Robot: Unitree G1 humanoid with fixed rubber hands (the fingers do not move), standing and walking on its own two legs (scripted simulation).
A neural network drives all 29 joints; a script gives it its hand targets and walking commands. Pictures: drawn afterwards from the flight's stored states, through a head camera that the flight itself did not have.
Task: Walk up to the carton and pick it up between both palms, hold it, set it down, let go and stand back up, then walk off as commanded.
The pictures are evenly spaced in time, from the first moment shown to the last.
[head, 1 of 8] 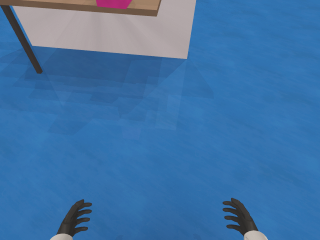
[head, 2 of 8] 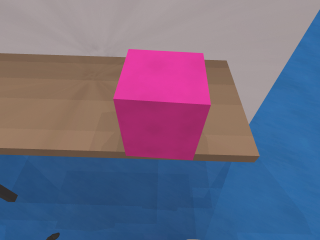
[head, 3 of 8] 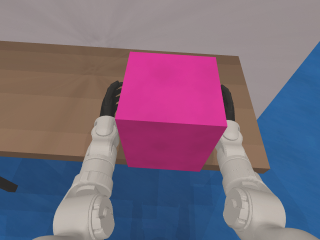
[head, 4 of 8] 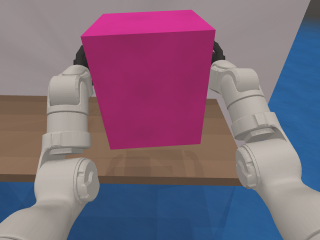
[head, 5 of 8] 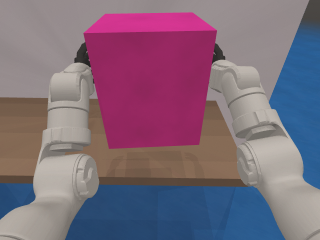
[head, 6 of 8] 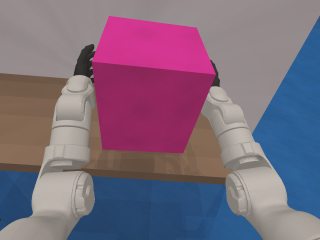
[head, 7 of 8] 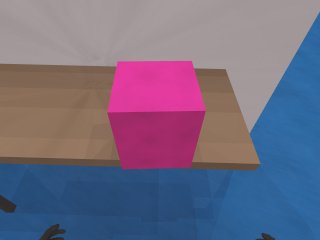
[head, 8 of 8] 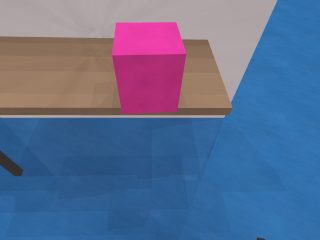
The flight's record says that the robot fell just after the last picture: no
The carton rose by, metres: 0.25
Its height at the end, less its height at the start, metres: +0.00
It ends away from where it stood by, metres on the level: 0.02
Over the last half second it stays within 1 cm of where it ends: yes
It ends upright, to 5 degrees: yes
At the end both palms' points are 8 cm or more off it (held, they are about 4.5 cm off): yes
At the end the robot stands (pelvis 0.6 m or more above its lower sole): yes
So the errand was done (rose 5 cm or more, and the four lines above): yes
